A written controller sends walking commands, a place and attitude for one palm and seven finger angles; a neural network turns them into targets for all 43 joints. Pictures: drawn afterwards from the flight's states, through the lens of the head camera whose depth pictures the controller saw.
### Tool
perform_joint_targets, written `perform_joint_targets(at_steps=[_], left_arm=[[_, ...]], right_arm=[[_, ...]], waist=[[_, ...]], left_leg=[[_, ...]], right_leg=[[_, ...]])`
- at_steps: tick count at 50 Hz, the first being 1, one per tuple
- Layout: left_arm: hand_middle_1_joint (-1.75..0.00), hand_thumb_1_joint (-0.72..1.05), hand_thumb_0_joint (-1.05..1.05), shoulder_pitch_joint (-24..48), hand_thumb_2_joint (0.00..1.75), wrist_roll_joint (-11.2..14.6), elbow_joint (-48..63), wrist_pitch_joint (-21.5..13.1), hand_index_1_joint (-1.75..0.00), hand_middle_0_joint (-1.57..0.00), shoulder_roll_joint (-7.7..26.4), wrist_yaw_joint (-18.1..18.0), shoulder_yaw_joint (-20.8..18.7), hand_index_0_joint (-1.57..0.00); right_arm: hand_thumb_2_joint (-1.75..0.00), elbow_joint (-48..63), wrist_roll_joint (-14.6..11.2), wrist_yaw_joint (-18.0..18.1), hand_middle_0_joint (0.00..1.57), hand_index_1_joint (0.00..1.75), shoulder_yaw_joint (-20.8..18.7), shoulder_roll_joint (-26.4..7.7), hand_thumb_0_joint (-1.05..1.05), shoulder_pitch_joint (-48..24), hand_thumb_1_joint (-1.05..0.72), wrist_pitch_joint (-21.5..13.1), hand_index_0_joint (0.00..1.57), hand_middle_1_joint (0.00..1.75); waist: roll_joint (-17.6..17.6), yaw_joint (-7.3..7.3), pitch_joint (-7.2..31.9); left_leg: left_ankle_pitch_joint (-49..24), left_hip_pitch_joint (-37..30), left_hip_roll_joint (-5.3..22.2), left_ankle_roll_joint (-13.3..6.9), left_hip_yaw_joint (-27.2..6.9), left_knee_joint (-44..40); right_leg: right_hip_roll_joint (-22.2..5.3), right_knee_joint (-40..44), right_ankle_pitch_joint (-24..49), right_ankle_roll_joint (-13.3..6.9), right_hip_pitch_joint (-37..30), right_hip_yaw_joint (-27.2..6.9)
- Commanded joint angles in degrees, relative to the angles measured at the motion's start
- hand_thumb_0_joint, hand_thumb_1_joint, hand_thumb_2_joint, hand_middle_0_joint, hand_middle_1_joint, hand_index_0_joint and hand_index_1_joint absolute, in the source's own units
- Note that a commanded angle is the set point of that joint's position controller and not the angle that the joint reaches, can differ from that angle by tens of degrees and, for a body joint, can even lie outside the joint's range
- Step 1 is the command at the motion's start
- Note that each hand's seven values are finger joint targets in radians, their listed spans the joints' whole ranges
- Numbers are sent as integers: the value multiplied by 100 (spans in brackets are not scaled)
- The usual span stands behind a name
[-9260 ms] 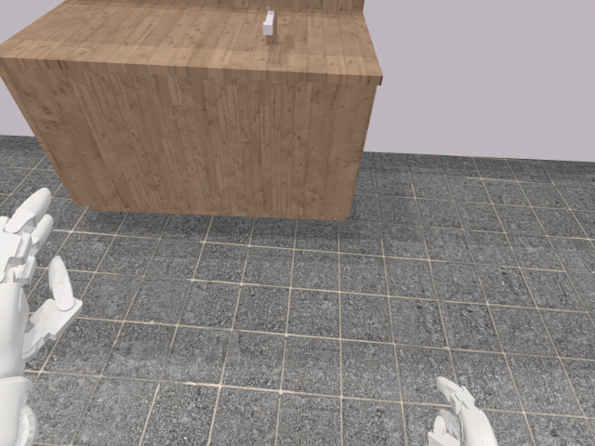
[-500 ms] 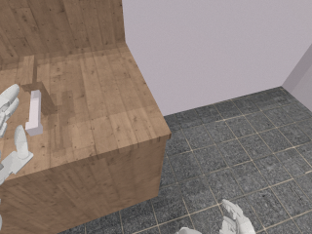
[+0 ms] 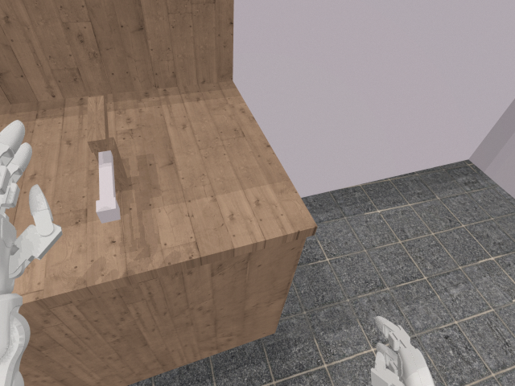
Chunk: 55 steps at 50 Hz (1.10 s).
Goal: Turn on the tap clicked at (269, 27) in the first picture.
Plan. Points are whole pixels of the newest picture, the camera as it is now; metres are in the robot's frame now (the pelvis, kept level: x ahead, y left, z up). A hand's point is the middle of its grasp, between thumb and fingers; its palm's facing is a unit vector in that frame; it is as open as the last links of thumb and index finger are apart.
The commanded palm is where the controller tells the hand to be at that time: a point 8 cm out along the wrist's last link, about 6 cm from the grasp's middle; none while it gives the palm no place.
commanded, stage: come to a stop and stand still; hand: left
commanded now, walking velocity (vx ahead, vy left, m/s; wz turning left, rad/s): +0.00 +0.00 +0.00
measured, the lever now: (108, 210) +0.34 +0.28 +0.08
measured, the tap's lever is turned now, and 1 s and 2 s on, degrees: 0 0 0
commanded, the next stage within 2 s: look again from close up in 0.50 s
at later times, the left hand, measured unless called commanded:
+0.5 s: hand (8, 258) +0.19 +0.30 +0.17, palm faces +0.36 -0.82 -0.44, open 7.5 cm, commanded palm +0.14 +0.32 +0.18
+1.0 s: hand (28, 278) +0.18 +0.27 +0.16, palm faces +0.45 -0.82 -0.35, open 7.5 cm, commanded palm +0.13 +0.30 +0.18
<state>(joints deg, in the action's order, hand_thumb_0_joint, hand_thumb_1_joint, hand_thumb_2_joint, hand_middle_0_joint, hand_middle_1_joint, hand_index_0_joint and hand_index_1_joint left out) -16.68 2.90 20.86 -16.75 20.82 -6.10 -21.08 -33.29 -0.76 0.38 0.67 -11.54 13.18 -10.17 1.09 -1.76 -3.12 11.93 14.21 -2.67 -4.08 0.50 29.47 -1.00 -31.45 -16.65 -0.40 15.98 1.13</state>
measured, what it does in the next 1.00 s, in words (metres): steps on the spot: right foot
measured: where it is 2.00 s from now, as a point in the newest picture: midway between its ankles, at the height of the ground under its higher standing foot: outside the picture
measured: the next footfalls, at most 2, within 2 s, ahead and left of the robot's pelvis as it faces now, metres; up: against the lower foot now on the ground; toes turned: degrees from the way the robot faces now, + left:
right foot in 0.12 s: +0.05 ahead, -0.13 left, +0.00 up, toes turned +5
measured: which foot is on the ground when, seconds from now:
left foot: down 0.00-1.00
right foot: up 0.00-0.10, down 0.12-1.00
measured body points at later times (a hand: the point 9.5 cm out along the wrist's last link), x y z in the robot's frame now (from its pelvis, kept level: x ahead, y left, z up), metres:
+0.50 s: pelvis -0.02 +0.04 +0.01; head +0.00 +0.06 +0.45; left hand +0.17 +0.34 +0.19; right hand +0.17 -0.18 -0.06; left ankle +0.05 +0.07 -0.74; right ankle -0.03 -0.11 -0.73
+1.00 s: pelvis -0.02 +0.01 +0.00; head -0.02 +0.02 +0.45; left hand +0.15 +0.31 +0.18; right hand +0.17 -0.21 -0.07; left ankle +0.05 +0.07 -0.74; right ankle -0.03 -0.11 -0.74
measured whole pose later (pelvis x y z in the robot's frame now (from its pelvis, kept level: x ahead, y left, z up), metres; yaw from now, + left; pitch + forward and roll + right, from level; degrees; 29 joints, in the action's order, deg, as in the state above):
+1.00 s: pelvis -0.02 +0.01 +0.00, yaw +3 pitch -1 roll -3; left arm -23.6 1.6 22.8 -11.6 19.3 -5.3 -19.7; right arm -34.5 -0.1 1.6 1.2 -11.6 12.8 -6.3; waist -0.6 -1.7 -0.1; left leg 7.9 17.8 -2.4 -4.1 1.0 26.8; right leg 2.8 -23.1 -14.3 -0.8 7.7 1.7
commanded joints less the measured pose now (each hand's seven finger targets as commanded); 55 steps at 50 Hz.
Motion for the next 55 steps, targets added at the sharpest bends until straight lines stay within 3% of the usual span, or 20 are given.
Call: perform_joint_targets(at_steps=[1, 2, 3, 7, 8, 9, 12, 16, 18, 21, 26, 30, 33, 37, 41, 45, 47, 50, 52, 55], left_arm=[[-30, 90, 0, 117, 90, -66, 1115, -380, -30, -20, 1027, -5, -503, -20], [-30, 90, 0, 36, 90, -49, 1165, -360, -30, -20, 1344, -34, -849, -20], [-30, 90, 0, 35, 90, -54, 1177, -379, -30, -20, 1234, -16, -808, -20], [-30, 90, 0, 619, 90, -77, 1883, -463, -30, -20, 1404, 41, -848, -20], [-30, 90, 0, 768, 90, -74, 2113, -481, -30, -20, 1393, 30, -792, -20], [-30, 90, 0, 730, 90, -106, 2205, -452, -30, -20, 1247, 26, -659, -20], [-30, 90, 0, -313, 90, -49, 2110, -313, -30, -20, 1036, 28, -645, -20], [-30, 90, 0, -938, 90, 14, 2065, -129, -30, -20, 1004, 16, -782, -20], [-30, 90, 0, -1047, 90, 43, 1805, -57, -30, -20, 1006, -3, -852, -20], [-30, 90, 0, -855, 90, 46, 1562, 32, -30, -20, 1045, -1, -878, -20], [-30, 90, 0, -353, 90, -65, 1473, 132, -30, -20, 903, 2, -549, -20], [-30, 90, 0, 152, 90, -170, 1542, 172, -30, -20, 689, -8, -170, -20], [-30, 90, 0, 346, 90, -243, 1593, 167, -30, -20, 795, -52, -238, -20], [-30, 90, 0, 28, 90, -223, 1741, 140, -30, -20, 1134, -59, -595, -20], [-30, 90, 0, -294, 90, -122, 1491, 137, -30, -20, 922, -30, -536, -20], [-30, 90, 0, -77, 90, -78, 1299, 193, -30, -20, 703, 13, -274, -20], [-30, 90, 0, 188, 90, -99, 1419, 192, -30, -20, 835, 3, -323, -20], [-30, 90, 0, 272, 90, -101, 1365, 199, -30, -20, 745, -4, -251, -20], [-30, 90, 0, 412, 90, -131, 1692, 184, -30, -20, 1022, -11, -488, -20], [-30, 90, 0, 143, 90, -88, 1896, 205, -30, -20, 942, -16, -440, -20]], right_arm=[[-90, 869, -69, -73, 20, 30, -279, -717, 0, -456, -90, -296, 20, 30], [-90, 897, -73, -78, 20, 30, -273, -722, 0, -554, -90, -281, 20, 30], [-90, 894, -27, -60, 20, 30, -272, -684, 0, -545, -90, -257, 20, 30], [-90, 845, 92, -65, 20, 30, -189, -641, 0, -628, -90, -295, 20, 30], [-90, 799, 132, -63, 20, 30, -214, -664, 0, -578, -90, -314, 20, 30], [-90, 775, 108, -74, 20, 30, -256, -669, 0, -537, -90, -363, 20, 30], [-90, 796, 75, -117, 20, 30, -288, -643, 0, -518, -90, -399, 20, 30], [-90, 841, 97, -77, 20, 30, -294, -671, 0, -565, -90, -155, 20, 30], [-90, 848, 109, -22, 20, 30, -263, -672, 0, -595, -90, -41, 20, 30], [-90, 888, 73, 48, 20, 30, -304, -692, 0, -611, -90, 79, 20, 30], [-90, 931, 20, 105, 20, 30, -296, -691, 0, -674, -90, 118, 20, 30], [-90, 907, 15, 102, 20, 30, -270, -759, 0, -742, -90, 54, 20, 30], [-90, 908, 28, 121, 20, 30, -250, -717, 0, -788, -90, 24, 20, 30], [-90, 935, 36, 88, 20, 30, -248, -654, 0, -801, -90, 24, 20, 30], [-90, 934, 55, 127, 20, 30, -220, -630, 0, -751, -90, 49, 20, 30], [-90, 837, 30, 149, 20, 30, -209, -697, 0, -714, -90, 69, 20, 30], [-90, 821, 11, 161, 20, 30, -179, -680, 0, -818, -90, 31, 20, 30], [-90, 801, 16, 202, 20, 30, -204, -725, 0, -714, -90, 2, 20, 30], [-90, 854, 7, 207, 20, 30, -190, -666, 0, -812, -90, -31, 20, 30], [-90, 909, 60, 179, 20, 30, -213, -605, 0, -686, -90, -22, 20, 30]], waist=[[-19, -27, 381], [-43, -52, 550], [-71, -21, 623], [-1300, 68, 790], [-1380, 95, 1052], [-1061, 106, 1442], [-936, 42, 1969], [-929, 61, 1519], [-776, 81, 1267], [-616, 94, 973], [-408, 79, 832], [-728, 79, 674], [-830, 44, 623], [-746, 29, 763], [-216, 68, 628], [-178, 159, 396], [-420, 142, 423], [-699, 123, 499], [-1215, 61, 600], [-905, 50, 777]], left_leg=[[1365, 1170, 1179, 56, -1432, -1856], [1212, 881, 1186, 114, -1333, -1846], [1163, 842, 1136, 163, -1431, -1779], [495, 69, 1030, 568, -1489, -1706], [-347, -476, 1028, 637, -1537, -1445], [-1177, -1005, 1031, 692, -1380, -1130], [-1907, -1653, 1024, 754, -1156, -980], [-911, -986, 1141, 934, -1322, -1543], [-787, -750, 1097, 938, -1245, -1575], [337, -220, 944, 1059, -1024, -1837], [1262, -6, 778, 777, -866, -1842], [1795, 71, 757, 720, -1044, -2080], [2249, 398, 781, 569, -1106, -2155], [1713, 114, 657, 576, -816, -1706], [1188, -171, 519, 396, -604, -1008], [864, -550, 452, 378, -550, -462], [813, -534, 560, 338, -630, -709], [2121, -54, 911, 292, -1231, -1788], [2679, 187, 1144, 342, -1604, -2345], [1967, -42, 1191, 333, -1438, -2110]], right_leg=[[89, -245, 92, 53, -1044, -33], [100, -199, 2, 75, -992, -7], [48, 42, -97, 39, -1018, -1], [21, 541, -3, -110, -766, 10], [24, 666, 125, -169, -610, 29], [47, 657, 334, -175, -587, 9], [58, 479, -16, -148, -365, 29], [101, 334, -366, -129, -370, 69], [126, 563, -209, -108, -419, 133], [128, 848, -172, -136, -783, 207], [55, 1107, -198, -173, -957, 74], [144, 947, -376, -154, -814, 22], [196, 914, -353, -145, -1034, -19], [72, 1208, -359, -225, -862, -88], [-223, 1742, -676, -298, -228, -517], [-360, 1957, -1091, -350, 642, -742], [-242, 1776, -841, -249, 498, -618], [215, 1066, -644, -104, -148, -321], [371, 440, -443, -81, -479, -183], [297, 733, -173, -117, -666, -149]])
